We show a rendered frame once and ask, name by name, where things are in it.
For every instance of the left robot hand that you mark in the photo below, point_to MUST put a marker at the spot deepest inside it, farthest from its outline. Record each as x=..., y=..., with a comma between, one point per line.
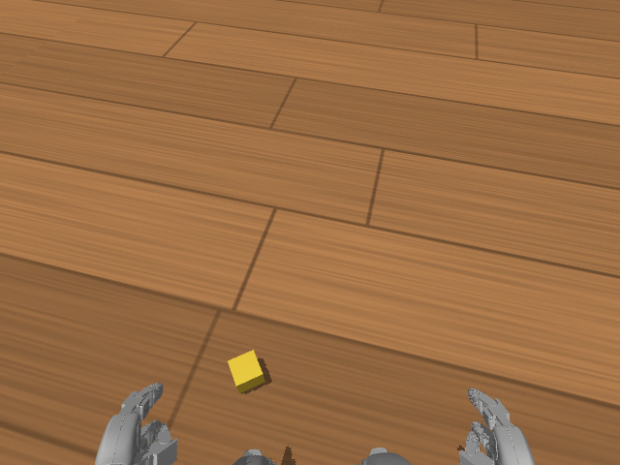
x=126, y=442

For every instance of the right robot hand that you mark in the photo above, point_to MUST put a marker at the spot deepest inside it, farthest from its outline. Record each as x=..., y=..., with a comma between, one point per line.
x=506, y=445

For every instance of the small box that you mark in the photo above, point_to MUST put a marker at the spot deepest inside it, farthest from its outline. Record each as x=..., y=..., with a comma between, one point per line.
x=246, y=371

